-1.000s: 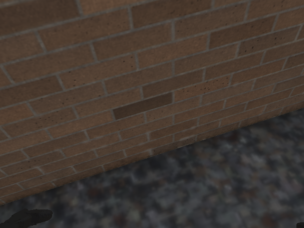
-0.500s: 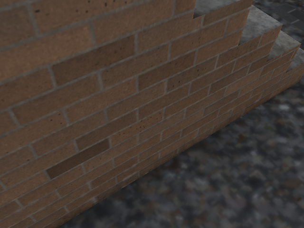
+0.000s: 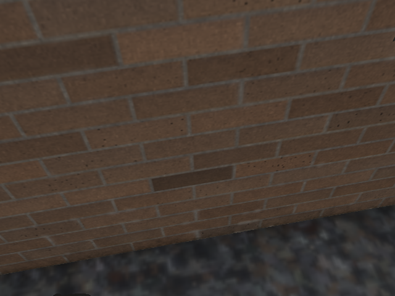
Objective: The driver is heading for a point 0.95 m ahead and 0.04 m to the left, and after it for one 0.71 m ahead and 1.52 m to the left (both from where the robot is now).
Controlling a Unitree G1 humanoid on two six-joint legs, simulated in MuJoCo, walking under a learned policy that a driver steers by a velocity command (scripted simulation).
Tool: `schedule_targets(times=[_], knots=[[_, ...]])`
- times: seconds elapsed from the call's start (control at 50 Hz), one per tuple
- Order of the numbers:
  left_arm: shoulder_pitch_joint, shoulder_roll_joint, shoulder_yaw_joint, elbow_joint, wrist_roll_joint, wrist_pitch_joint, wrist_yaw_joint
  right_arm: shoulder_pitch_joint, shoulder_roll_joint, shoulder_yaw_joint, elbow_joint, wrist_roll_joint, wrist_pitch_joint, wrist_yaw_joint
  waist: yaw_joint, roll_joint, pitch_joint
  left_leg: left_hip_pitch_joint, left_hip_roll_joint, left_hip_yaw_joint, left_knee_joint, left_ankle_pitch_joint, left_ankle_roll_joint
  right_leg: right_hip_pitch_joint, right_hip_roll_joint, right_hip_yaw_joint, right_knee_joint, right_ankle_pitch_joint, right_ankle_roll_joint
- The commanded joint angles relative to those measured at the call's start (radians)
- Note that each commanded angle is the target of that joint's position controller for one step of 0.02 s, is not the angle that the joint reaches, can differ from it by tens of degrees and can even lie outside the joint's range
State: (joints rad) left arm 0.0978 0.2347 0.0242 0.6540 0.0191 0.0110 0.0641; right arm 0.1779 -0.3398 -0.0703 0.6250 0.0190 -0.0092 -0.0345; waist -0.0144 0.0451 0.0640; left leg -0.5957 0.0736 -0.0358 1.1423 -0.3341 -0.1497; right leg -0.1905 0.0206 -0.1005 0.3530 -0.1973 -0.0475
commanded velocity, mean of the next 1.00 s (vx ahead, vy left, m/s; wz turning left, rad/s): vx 0.18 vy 0.01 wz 0.21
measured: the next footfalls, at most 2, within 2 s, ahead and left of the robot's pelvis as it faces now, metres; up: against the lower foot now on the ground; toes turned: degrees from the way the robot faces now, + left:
left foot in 0.20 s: +0.01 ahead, +0.16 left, +0.00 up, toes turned +15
right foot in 0.58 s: +0.16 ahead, -0.02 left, +0.00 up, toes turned +25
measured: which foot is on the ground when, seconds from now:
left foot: up 0.00-0.18, down 0.20-0.68, up 0.70-0.96, down 0.98-1.00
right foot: down 0.00-0.20, up 0.22-0.56, down 0.58-0.98, up 1.00-1.00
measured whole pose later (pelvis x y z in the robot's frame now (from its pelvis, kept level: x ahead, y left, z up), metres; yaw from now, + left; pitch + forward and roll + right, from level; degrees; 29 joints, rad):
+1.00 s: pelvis +0.03 +0.09 -0.01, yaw +6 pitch +1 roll +1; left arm 0.13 0.37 0.10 0.69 -0.02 0.00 0.06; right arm 0.08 -0.34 -0.04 0.63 -0.02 -0.02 -0.08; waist 0.04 -0.04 0.06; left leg -0.31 -0.08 -0.09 0.48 -0.17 -0.01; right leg -0.42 0.10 0.28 0.63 -0.30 0.03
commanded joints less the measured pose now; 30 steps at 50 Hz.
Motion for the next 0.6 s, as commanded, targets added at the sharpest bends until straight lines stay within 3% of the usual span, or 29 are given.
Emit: schedule_targets(times=[0.02,0.06,0.1,0.14,0.18,0.2,0.22,0.24,0.26,0.28,0.3,0.32,0.34,0.36,0.38,0.42,0.44,0.48,0.52,0.54,0.56,0.58,0.6], knots=[[0.024,0.22,0.069,-0.049,0.01,0.026,0.008,-0.081,-0.032,0.009,-0.129,0.0,-0.004,0.017,0.064,-0.146,-0.162,-0.084,0.037,0.034,-0.142,-0.02,0.002,0.256,-0.301,0.113,-0.013,0.624,-0.184],[-0.015,0.239,0.078,-0.053,0.01,0.024,-0.007,-0.07,-0.049,0.007,-0.131,-0.009,0.006,0.032,0.046,-0.163,-0.162,0.014,0.034,0.06,-0.217,-0.013,0.028,0.188,-0.302,0.071,-0.021,0.539,-0.172],[-0.03,0.244,0.085,-0.049,0.0,0.002,-0.024,-0.051,-0.059,0.005,-0.134,-0.004,0.016,0.05,0.032,-0.176,-0.148,0.094,0.029,0.075,-0.307,-0.009,0.058,0.147,-0.305,0.04,-0.007,0.489,-0.149],[-0.022,0.242,0.092,-0.03,-0.024,-0.027,-0.043,-0.051,-0.07,-0.002,-0.143,-0.008,0.043,0.049,0.019,-0.183,-0.157,0.164,0.027,0.071,-0.422,-0.023,0.095,0.157,-0.336,0.028,0.025,0.478,-0.126],[-0.028,0.217,0.093,-0.015,-0.044,-0.037,-0.051,0.004,-0.091,-0.016,-0.122,-0.019,0.054,0.042,-0.022,-0.15,-0.171,0.314,-0.015,0.082,-0.627,0.071,0.153,0.118,-0.295,-0.037,0.14,0.42,-0.054],[0.014,0.182,0.086,0.004,-0.033,-0.042,-0.058,0.072,-0.148,-0.038,-0.093,-0.023,0.055,0.026,-0.039,-0.06,-0.173,0.479,-0.023,0.031,-0.704,0.23,0.198,-0.009,-0.234,-0.081,0.267,0.304,0.011],[-0.031,0.143,0.071,-0.046,0.026,-0.05,-0.06,0.163,-0.271,-0.073,-0.084,-0.016,0.052,0.006,-0.051,0.199,-0.168,0.733,0.169,-0.275,-0.66,0.816,0.305,-0.371,-0.129,-0.107,0.533,-0.277,0.101],[-0.103,0.108,0.048,-0.104,0.05,-0.058,-0.056,0.136,-0.329,-0.087,-0.107,-0.065,0.029,0.003,-0.062,0.282,-0.278,0.73,0.32,-0.59,-0.738,0.821,0.52,-0.552,-0.022,0.079,0.746,-0.501,0.162],[-0.163,0.148,0.046,-0.085,0.087,-0.049,-0.106,0.123,-0.252,-0.092,-0.045,-0.033,0.039,0.028,-0.099,0.071,-0.277,0.629,0.186,-0.446,-0.876,-0.408,0.42,-0.521,-0.099,0.187,0.721,-0.275,0.115],[-0.232,0.168,0.054,-0.108,0.065,-0.05,-0.128,-0.049,-0.233,-0.07,-0.064,-0.021,0.05,0.049,-0.057,0.128,-0.094,0.452,0.181,-0.442,-0.938,-0.402,0.371,-0.581,-0.065,0.113,0.713,-0.165,0.131],[-0.166,0.183,0.056,-0.079,0.065,-0.048,-0.135,-0.059,-0.221,-0.067,-0.056,-0.012,0.045,0.057,-0.027,0.094,-0.097,0.407,0.131,-0.397,-0.934,-0.314,0.344,-0.514,-0.069,0.108,0.682,-0.089,0.139],[-0.092,0.184,0.054,-0.045,0.06,-0.043,-0.127,-0.027,-0.202,-0.058,-0.038,-0.012,0.034,0.048,-0.01,0.089,-0.124,0.421,0.095,-0.375,-0.94,-0.249,0.342,-0.45,-0.058,0.106,0.638,-0.065,0.131],[-0.029,0.18,0.047,-0.009,0.051,-0.045,-0.119,0.012,-0.186,-0.049,-0.01,-0.026,0.019,0.047,-0.012,0.08,-0.139,0.455,0.079,-0.342,-0.944,-0.161,0.342,-0.401,-0.049,0.095,0.578,-0.061,0.122],[-0.116,0.159,0.039,-0.066,-0.015,-0.084,-0.064,-0.021,-0.133,-0.039,-0.055,0.013,-0.008,0.012,-0.014,0.073,-0.124,0.478,0.104,-0.345,-0.866,0.092,0.378,-0.403,-0.033,0.143,0.512,-0.114,0.112],[-0.153,0.143,0.019,-0.068,-0.013,-0.105,-0.034,-0.07,-0.129,-0.033,-0.059,0.011,-0.021,-0.008,-0.009,0.073,-0.152,0.501,0.109,-0.307,-0.807,0.38,0.368,-0.37,-0.027,0.147,0.442,-0.122,0.108],[-0.147,0.132,0.005,-0.065,0.006,-0.116,-0.016,-0.062,-0.165,-0.045,-0.062,-0.003,-0.018,-0.023,-0.018,0.071,-0.208,0.512,0.106,-0.273,-0.741,0.568,0.353,-0.296,-0.013,0.133,0.353,-0.112,0.107],[-0.128,0.144,0.006,-0.065,0.008,-0.109,-0.013,-0.055,-0.18,-0.052,-0.063,-0.004,-0.016,-0.023,-0.02,0.085,-0.217,0.483,0.101,-0.288,-0.742,0.528,0.351,-0.257,-0.008,0.133,0.348,-0.094,0.112],[-0.104,0.152,-0.002,-0.071,-0.004,-0.087,-0.016,-0.052,-0.163,-0.043,-0.064,-0.004,-0.006,-0.018,-0.017,0.101,-0.185,0.419,0.094,-0.316,-0.748,0.445,0.343,-0.203,-0.004,0.132,0.321,-0.09,0.112],[-0.043,0.131,-0.017,-0.056,0.0,-0.08,-0.022,-0.068,-0.095,-0.015,-0.051,-0.018,-0.003,-0.013,0.009,0.117,-0.167,0.371,0.102,-0.308,-0.755,0.351,0.32,-0.112,-0.043,0.143,0.247,-0.048,0.094],[-0.003,0.098,-0.029,-0.037,0.01,-0.085,-0.028,-0.105,-0.025,0.015,-0.042,-0.034,-0.014,-0.007,0.047,0.085,-0.172,0.326,0.068,-0.266,-0.74,0.278,0.286,0.009,-0.066,0.151,0.107,0.051,0.08],[-0.01,0.093,-0.034,-0.028,0.026,-0.088,-0.029,-0.065,0.017,0.034,-0.014,-0.046,-0.023,0.004,0.037,0.061,-0.173,0.299,0.022,-0.226,-0.73,0.196,0.25,0.098,-0.061,0.142,0.055,0.084,0.079],[-0.026,0.13,-0.035,-0.035,0.028,-0.087,-0.029,-0.038,0.018,0.043,0.007,-0.057,-0.031,0.015,0.015,0.014,-0.141,0.259,-0.018,-0.19,-0.686,0.113,0.21,0.129,-0.117,0.221,0.053,0.178,0.052],[-0.099,0.19,-0.023,-0.041,0.018,-0.08,-0.027,0.04,0.007,0.04,0.003,-0.065,-0.033,0.013,-0.08,-0.129,-0.119,0.323,-0.07,-0.133,-0.725,0.015,0.153,0.007,-0.157,0.32,0.038,0.115,-0.025]])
